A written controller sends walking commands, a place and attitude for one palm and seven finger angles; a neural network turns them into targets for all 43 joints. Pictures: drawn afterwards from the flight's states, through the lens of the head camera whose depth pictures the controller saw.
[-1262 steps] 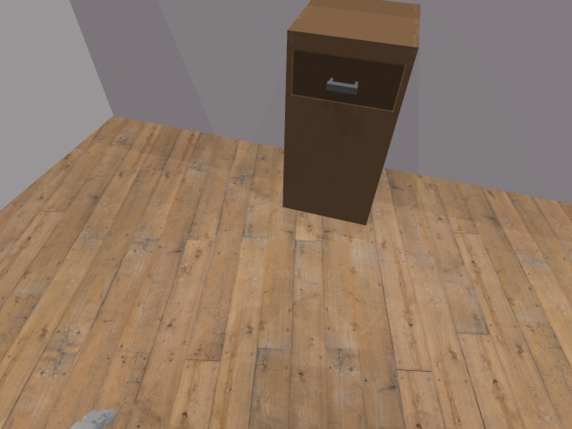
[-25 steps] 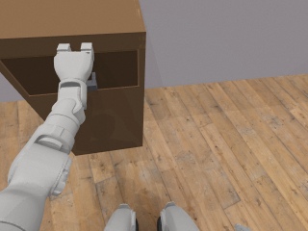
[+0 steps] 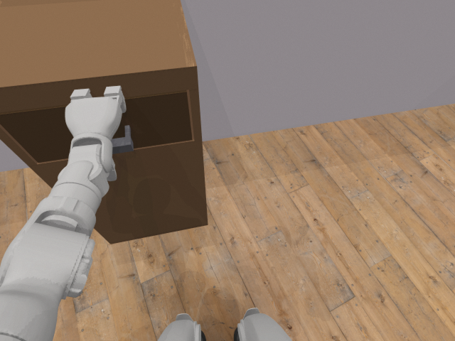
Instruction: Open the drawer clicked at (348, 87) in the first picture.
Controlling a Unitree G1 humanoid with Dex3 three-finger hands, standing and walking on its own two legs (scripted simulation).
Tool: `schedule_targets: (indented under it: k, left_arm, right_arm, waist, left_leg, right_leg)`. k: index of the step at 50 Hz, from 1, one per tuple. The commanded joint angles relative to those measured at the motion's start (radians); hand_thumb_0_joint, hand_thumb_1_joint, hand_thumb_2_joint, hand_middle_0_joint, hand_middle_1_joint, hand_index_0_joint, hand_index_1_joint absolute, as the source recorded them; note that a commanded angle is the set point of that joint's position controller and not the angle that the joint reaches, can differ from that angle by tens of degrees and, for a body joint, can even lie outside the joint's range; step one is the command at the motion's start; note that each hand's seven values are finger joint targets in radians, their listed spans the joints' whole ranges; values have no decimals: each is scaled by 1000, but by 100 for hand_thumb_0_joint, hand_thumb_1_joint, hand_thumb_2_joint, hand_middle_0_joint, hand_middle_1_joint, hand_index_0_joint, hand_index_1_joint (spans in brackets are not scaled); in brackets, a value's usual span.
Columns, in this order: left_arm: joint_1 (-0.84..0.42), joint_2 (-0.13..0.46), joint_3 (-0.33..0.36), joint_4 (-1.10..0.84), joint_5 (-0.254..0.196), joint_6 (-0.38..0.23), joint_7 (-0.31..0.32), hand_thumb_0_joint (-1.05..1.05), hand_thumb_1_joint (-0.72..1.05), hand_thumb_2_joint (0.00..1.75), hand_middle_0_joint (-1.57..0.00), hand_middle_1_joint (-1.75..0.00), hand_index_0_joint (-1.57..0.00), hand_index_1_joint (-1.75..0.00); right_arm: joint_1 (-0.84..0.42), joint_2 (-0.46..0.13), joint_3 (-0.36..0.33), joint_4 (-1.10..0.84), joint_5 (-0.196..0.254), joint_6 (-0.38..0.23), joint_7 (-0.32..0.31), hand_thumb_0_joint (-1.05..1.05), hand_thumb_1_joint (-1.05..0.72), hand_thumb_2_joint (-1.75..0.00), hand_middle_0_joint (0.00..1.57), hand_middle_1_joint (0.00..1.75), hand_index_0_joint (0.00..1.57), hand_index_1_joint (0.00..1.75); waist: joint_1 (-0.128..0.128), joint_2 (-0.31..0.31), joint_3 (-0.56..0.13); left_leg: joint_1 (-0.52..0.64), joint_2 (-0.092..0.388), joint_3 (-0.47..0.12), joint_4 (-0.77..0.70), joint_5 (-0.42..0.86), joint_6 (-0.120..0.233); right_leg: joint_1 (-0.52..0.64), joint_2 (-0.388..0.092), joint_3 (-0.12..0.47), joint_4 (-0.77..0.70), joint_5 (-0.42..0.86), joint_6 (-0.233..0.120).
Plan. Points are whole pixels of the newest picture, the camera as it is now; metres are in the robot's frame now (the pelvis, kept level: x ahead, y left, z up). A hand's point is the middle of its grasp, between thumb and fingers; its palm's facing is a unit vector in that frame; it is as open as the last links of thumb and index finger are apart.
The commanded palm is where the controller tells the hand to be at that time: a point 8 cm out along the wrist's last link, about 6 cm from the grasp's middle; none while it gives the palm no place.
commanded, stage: lift the fingers back up to retry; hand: left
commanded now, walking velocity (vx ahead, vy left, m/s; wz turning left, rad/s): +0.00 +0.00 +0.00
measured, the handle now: (107, 139) +0.54 +0.22 -0.02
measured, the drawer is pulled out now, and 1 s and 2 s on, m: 0.00 0.00 0.00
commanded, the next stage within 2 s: re-aim the fingers above the handle in 0.20 s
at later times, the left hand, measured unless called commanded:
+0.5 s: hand (105, 133) +0.50 +0.19 +0.04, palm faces +0.03 +0.00 -1.00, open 13.5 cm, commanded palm +0.49 +0.24 +0.07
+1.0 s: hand (105, 134) +0.50 +0.19 +0.04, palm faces +0.03 +0.01 -1.00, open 13.6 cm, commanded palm +0.48 +0.23 +0.07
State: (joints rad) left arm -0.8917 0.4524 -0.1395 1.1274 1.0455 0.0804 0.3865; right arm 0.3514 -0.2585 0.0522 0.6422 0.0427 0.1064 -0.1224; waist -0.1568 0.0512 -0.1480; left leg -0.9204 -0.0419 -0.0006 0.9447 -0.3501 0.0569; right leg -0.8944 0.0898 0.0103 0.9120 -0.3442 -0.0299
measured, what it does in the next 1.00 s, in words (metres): stands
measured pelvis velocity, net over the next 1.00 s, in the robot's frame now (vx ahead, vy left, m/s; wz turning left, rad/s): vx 0.03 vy -0.02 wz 0.01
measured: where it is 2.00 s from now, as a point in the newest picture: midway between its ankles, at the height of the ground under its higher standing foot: outside the picture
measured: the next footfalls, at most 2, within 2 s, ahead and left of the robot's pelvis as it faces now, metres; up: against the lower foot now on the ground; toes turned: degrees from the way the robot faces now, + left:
none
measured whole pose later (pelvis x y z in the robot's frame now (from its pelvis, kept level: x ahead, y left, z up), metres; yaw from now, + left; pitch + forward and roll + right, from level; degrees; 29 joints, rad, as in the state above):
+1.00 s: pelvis +0.03 -0.02 +0.02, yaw +1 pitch +18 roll -1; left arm -0.80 0.41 -0.10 1.12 1.08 0.04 0.46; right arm 0.32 -0.25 0.02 0.68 0.03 0.12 -0.08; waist -0.11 0.05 -0.16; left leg -0.80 -0.03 -0.02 0.84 -0.35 0.03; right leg -0.78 0.10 0.00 0.82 -0.35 -0.06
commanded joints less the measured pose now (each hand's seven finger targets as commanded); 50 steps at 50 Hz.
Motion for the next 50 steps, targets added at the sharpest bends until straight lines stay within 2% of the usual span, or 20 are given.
schedule_targets:
  k: [1, 4, 6, 7, 11, 12, 13, 20, 24, 25, 26, 32, 33, 36, 37, 39, 40, 43, 47, 50]
  left_arm:
    - [-387, 418, 158, -114, -32, 36, 22, 0, -50, 30, -30, -120, -30, -120]
    - [-327, 401, 158, -66, -28, 32, 37, 0, -50, 30, -30, -120, -30, -120]
    - [-327, 371, 144, -58, -28, 34, 49, 0, -50, 30, -30, -120, -30, -120]
    - [-341, 381, 147, -60, -24, 34, 56, 0, -50, 30, -30, -120, -30, -120]
    - [-353, 400, 156, -67, -15, 46, 77, 0, -50, 30, -30, -120, -30, -120]
    - [-339, 378, 147, -52, -15, 55, 79, 0, -50, 30, -30, -120, -30, -120]
    - [-353, 375, 148, -55, -17, 60, 79, 0, -50, 30, -30, -120, -30, -120]
    - [-320, 390, 154, -48, -13, 83, 72, 0, -50, 30, -30, -120, -30, -120]
    - [-299, 366, 144, -56, -5, 79, 60, 0, -50, 30, -30, -120, -30, -120]
    - [-295, 382, 158, -67, -3, 75, 60, 0, -50, 30, -30, -120, -30, -120]
    - [-293, 357, 145, -69, -3, 72, 57, 0, -50, 30, -30, -120, -30, -120]
    - [-260, 372, 156, -74, 1, 47, 48, 0, -50, 30, -30, -120, -30, -120]
    - [-277, 386, 170, -94, 0, 39, 50, 0, -50, 30, -30, -120, -30, -120]
    - [-268, 351, 150, -84, 9, 35, 57, 0, -50, 30, -30, -120, -30, -120]
    - [-260, 357, 158, -82, 10, 35, 60, 0, -50, 30, -30, -120, -30, -120]
    - [-290, 358, 156, -87, 9, 31, 64, 0, -50, 30, -30, -120, -30, -120]
    - [-267, 373, 170, -72, 12, 35, 66, 0, -50, 30, -30, -120, -30, -120]
    - [-295, 359, 164, -88, 13, 34, 70, 0, -50, 30, -30, -120, -30, -120]
    - [-302, 347, 157, -76, 14, 40, 73, 0, -50, 30, -30, -120, -30, -120]
    - [-274, 389, 183, -67, 10, 40, 68, 0, -50, 30, -30, -120, -30, -120]
  right_arm:
    - [51, -149, -61, -90, 2, -32, -5, 0, -90, -90, 20, 30, 20, 30]
    - [48, -150, -64, -78, 3, -33, 1, 0, -90, -90, 20, 30, 20, 30]
    - [48, -152, -66, -70, 0, -35, 6, 0, -90, -90, 20, 30, 20, 30]
    - [48, -154, -66, -65, 1, -37, 7, 0, -90, -90, 20, 30, 20, 30]
    - [45, -155, -68, -55, -2, -29, 13, 0, -90, -90, 20, 30, 20, 30]
    - [47, -151, -69, -54, -4, -25, 16, 0, -90, -90, 20, 30, 20, 30]
    - [45, -151, -71, -50, -5, -22, 17, 0, -90, -90, 20, 30, 20, 30]
    - [25, -149, -67, -54, -3, -4, 13, 0, -90, -90, 20, 30, 20, 30]
    - [19, -142, -69, -59, -5, 2, 13, 0, -90, -90, 20, 30, 20, 30]
    - [19, -142, -69, -59, -6, 4, 14, 0, -90, -90, 20, 30, 20, 30]
    - [16, -140, -73, -62, -8, 3, 15, 0, -90, -90, 20, 30, 20, 30]
    - [6, -141, -73, -70, -5, 1, 13, 0, -90, -90, 20, 30, 20, 30]
    - [7, -139, -74, -68, -6, 0, 14, 0, -90, -90, 20, 30, 20, 30]
    - [19, -140, -79, -64, -8, -5, 20, 0, -90, -90, 20, 30, 20, 30]
    - [19, -140, -80, -64, -9, -5, 22, 0, -90, -90, 20, 30, 20, 30]
    - [28, -142, -83, -56, -11, -10, 25, 0, -90, -90, 20, 30, 20, 30]
    - [27, -144, -83, -55, -10, -9, 25, 0, -90, -90, 20, 30, 20, 30]
    - [31, -142, -87, -50, -14, -9, 30, 0, -90, -90, 20, 30, 20, 30]
    - [36, -143, -88, -45, -15, -11, 35, 0, -90, -90, 20, 30, 20, 30]
    - [32, -145, -86, -45, -13, -10, 34, 0, -90, -90, 20, 30, 20, 30]
  waist:
    - [49, -55, -305]
    - [47, -99, -275]
    - [39, -96, -253]
    - [36, -100, -249]
    - [44, -69, -275]
    - [44, -65, -283]
    - [36, -79, -285]
    - [46, -91, -272]
    - [51, -69, -275]
    - [60, -71, -284]
    - [52, -63, -278]
    - [58, -93, -246]
    - [67, -75, -270]
    - [56, -78, -263]
    - [61, -80, -265]
    - [48, -82, -276]
    - [56, -98, -276]
    - [54, -69, -300]
    - [45, -75, -280]
    - [58, -98, -287]
  left_leg:
    - [108, -2, 1, -179, -140, 2]
    - [107, -3, 2, -183, -119, 2]
    - [115, -3, 3, -188, -114, 1]
    - [120, -2, 2, -189, -113, 1]
    - [139, -4, 6, -192, -63, -1]
    - [149, -5, 9, -193, -50, -1]
    - [157, -4, 7, -192, -31, 0]
    - [161, -7, 14, -200, 6, -3]
    - [181, -8, 18, -202, 27, -3]
    - [182, -7, 14, -204, 32, -4]
    - [188, -8, 17, -202, 34, -3]
    - [160, -11, 19, -203, -11, -2]
    - [167, -11, 16, -203, 9, -2]
    - [175, -10, 15, -200, 7, -1]
    - [172, -10, 16, -198, 5, -1]
    - [173, -9, 15, -195, 6, 2]
    - [164, -11, 16, -193, 6, 2]
    - [173, -11, 14, -190, 23, 1]
    - [168, -10, 18, -192, -1, 3]
    - [144, -13, 22, -189, -3, 4]
  right_leg:
    - [292, -50, 48, -243, -185, 16]
    - [301, -49, 47, -255, -158, 17]
    - [287, -48, 43, -261, -151, 18]
    - [282, -49, 44, -263, -150, 18]
    - [310, -49, 46, -258, -87, 15]
    - [318, -47, 43, -258, -70, 15]
    - [329, -46, 43, -259, -45, 14]
    - [371, -51, 53, -267, 14, 20]
    - [380, -50, 55, -268, 46, 19]
    - [387, -50, 53, -264, 49, 17]
    - [382, -50, 54, -269, 55, 19]
    - [383, -54, 67, -285, 1, 20]
    - [398, -52, 66, -275, 23, 16]
    - [369, -50, 57, -273, 15, 18]
    - [371, -49, 59, -273, 12, 17]
    - [370, -50, 61, -271, 17, 20]
    - [375, -50, 61, -270, 16, 19]
    - [382, -50, 61, -264, 41, 16]
    - [367, -50, 63, -275, 11, 21]
    - [406, -54, 78, -279, 25, 24]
